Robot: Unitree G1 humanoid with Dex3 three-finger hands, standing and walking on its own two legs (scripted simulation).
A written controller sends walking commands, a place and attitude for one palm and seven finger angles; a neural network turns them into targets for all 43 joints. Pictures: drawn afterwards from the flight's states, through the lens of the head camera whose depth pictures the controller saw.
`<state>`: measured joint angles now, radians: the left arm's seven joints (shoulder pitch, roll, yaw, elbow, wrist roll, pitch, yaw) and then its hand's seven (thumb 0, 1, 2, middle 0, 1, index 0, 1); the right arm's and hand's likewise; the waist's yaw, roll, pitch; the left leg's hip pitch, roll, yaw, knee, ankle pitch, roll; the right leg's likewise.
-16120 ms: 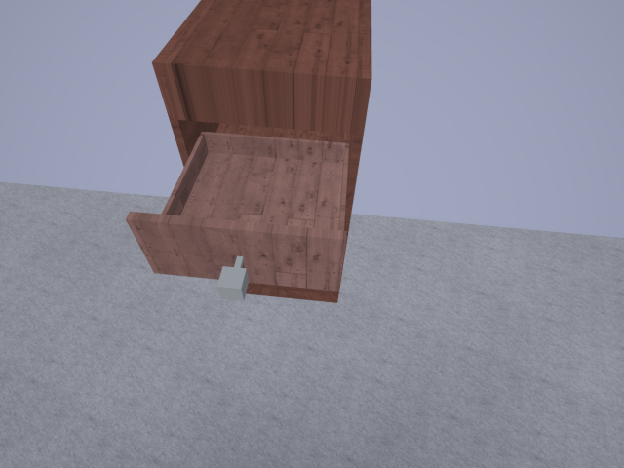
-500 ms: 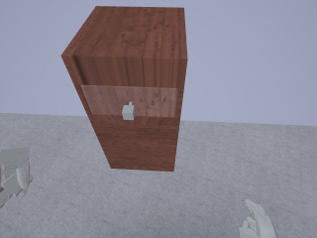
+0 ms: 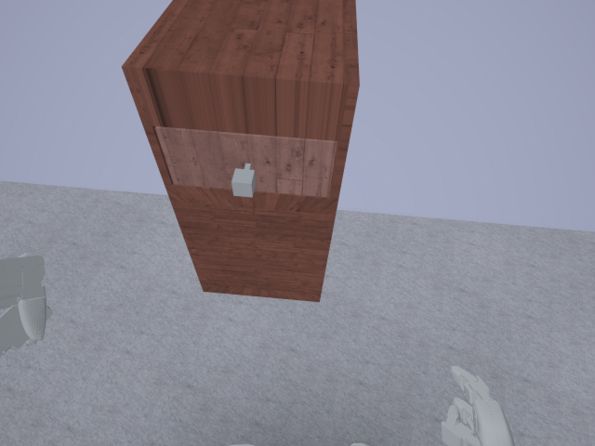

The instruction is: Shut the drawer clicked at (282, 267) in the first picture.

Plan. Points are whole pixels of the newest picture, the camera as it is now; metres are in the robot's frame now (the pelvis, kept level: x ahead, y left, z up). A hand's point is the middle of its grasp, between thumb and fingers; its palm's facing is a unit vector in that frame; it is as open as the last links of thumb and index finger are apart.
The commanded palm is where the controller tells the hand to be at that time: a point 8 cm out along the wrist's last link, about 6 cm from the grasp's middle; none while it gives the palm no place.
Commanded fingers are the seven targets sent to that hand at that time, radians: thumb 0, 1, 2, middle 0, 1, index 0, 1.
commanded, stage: step back with the hand held close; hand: left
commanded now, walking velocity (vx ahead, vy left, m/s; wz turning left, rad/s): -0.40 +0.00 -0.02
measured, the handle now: (245, 176) +0.66 +0.15 -0.10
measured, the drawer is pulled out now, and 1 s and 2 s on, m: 0.00 0.00 0.00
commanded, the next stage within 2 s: stop stepping back and stand still in 0.92 s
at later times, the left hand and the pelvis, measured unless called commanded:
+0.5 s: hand (29, 357) +0.16 +0.23 +0.18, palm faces +0.34 -0.79 -0.51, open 3.3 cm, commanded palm +0.09 +0.27 +0.19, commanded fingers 0.00 0.90 0.90 -1.40 -1.60 -1.40 -1.60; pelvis -0.04 -0.01 +0.00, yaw +0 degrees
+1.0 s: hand out of the picture +0.05 +0.28 +0.18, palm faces +0.36 -0.83 -0.43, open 3.3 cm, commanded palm +0.00 +0.31 +0.19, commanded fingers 0.00 0.90 0.90 -1.40 -1.60 -1.40 -1.60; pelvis -0.13 +0.03 +0.01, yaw -1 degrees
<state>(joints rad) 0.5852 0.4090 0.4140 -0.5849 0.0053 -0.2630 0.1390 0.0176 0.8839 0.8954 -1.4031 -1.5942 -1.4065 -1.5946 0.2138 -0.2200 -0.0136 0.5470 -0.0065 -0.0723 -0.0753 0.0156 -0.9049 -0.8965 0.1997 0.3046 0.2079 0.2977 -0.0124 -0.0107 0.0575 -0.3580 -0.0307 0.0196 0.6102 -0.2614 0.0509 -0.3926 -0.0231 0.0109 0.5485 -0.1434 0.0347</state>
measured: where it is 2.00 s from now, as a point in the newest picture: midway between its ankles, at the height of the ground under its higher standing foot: outside the picture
